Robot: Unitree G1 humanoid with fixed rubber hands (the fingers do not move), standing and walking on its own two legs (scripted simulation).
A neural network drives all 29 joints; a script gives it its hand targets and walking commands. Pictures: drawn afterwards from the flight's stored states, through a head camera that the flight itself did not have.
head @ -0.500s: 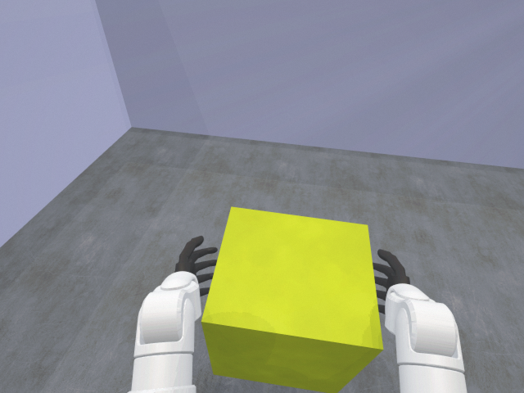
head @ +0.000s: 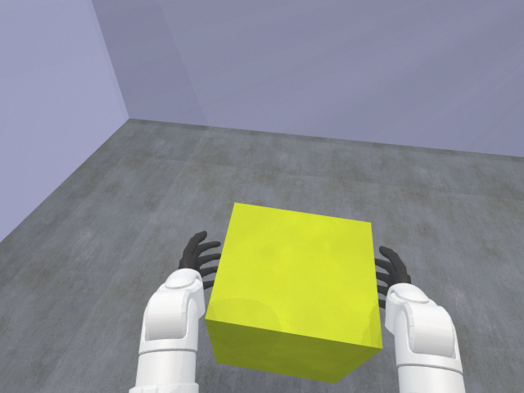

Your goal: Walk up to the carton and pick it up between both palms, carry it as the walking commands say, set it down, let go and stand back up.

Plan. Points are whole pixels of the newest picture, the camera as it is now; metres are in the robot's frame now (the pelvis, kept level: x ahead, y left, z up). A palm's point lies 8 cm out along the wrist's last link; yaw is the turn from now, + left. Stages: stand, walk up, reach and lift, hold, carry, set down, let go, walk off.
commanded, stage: carry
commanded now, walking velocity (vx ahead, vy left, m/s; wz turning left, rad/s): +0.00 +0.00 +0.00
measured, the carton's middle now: (287, 298) +0.30 +0.00 -0.03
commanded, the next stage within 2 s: hold in 0.38 s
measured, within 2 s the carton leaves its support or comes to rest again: neither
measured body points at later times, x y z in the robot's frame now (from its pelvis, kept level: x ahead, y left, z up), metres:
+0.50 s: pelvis +0.00 +0.00 +0.00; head -0.04 +0.01 +0.45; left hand +0.28 +0.16 +0.04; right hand +0.28 -0.16 +0.03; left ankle +0.05 +0.08 -0.73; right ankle +0.03 -0.10 -0.73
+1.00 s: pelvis -0.02 -0.01 +0.00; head -0.05 +0.00 +0.45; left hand +0.28 +0.16 +0.04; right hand +0.28 -0.15 +0.04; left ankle +0.05 +0.08 -0.73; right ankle +0.03 -0.10 -0.73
